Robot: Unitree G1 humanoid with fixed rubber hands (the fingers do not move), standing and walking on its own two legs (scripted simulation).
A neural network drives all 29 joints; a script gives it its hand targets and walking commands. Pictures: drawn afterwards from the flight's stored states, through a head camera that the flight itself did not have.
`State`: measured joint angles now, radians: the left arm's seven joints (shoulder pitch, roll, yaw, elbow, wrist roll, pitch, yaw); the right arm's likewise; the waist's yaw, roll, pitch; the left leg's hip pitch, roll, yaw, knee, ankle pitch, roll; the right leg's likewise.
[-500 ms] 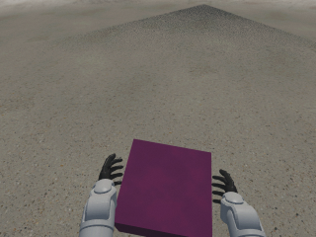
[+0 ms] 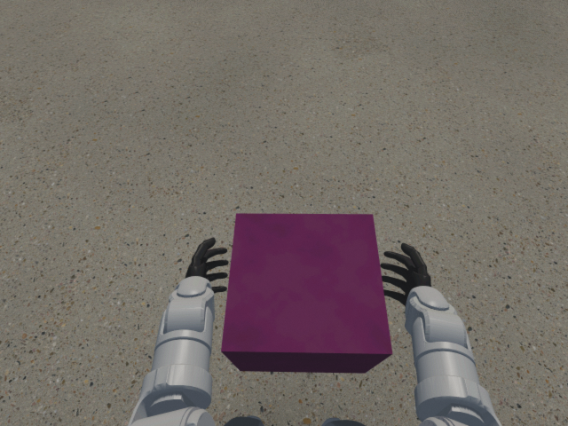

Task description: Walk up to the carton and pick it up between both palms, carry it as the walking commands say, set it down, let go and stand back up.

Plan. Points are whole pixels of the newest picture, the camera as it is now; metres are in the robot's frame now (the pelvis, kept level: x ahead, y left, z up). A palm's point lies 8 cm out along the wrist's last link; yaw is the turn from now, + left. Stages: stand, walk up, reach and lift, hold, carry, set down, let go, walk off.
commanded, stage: set down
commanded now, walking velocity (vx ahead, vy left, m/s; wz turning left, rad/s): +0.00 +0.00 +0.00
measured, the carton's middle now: (303, 296) +0.36 +0.00 -0.15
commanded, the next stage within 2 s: none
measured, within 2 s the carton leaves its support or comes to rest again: neither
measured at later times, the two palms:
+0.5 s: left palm (209, 289) +0.34 +0.17 -0.10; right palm (395, 298) +0.34 -0.16 -0.10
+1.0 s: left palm (217, 296) +0.37 +0.18 -0.20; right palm (376, 310) +0.36 -0.15 -0.20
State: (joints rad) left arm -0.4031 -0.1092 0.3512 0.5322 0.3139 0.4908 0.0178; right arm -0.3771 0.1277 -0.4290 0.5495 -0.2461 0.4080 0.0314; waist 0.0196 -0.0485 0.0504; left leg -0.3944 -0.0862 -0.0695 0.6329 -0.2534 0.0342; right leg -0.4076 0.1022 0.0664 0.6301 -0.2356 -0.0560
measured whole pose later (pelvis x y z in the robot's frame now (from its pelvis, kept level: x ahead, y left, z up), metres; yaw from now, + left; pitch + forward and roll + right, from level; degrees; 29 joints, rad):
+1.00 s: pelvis -0.03 +0.02 -0.14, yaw +0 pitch +34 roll -1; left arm -0.67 -0.03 0.29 0.67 0.09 0.26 0.15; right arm -0.58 0.04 -0.37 0.59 -0.08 0.22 -0.12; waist -0.02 -0.02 -0.20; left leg -1.48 -0.14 -0.02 1.33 -0.43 0.05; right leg -1.49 0.11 0.04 1.32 -0.41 0.00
